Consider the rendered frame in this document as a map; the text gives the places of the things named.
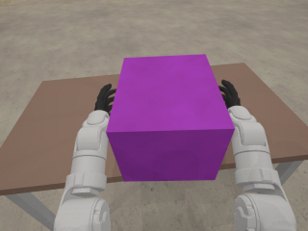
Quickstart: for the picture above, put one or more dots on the robot right hand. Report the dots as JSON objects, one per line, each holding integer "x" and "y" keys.
{"x": 231, "y": 96}

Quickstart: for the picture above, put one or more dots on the robot right forearm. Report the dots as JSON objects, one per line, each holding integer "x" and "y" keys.
{"x": 254, "y": 170}

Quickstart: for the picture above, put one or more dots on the table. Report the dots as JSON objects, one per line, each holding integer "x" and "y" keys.
{"x": 37, "y": 154}

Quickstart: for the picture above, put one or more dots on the carton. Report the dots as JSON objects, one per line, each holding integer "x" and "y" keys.
{"x": 168, "y": 121}

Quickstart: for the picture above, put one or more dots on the robot left hand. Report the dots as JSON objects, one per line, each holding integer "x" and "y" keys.
{"x": 102, "y": 103}

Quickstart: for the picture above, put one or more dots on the robot right upper arm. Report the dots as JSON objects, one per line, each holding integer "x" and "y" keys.
{"x": 263, "y": 212}

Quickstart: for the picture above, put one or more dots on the robot left upper arm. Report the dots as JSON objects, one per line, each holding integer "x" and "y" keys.
{"x": 84, "y": 214}

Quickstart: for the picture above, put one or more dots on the robot left forearm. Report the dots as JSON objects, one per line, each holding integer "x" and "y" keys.
{"x": 87, "y": 176}

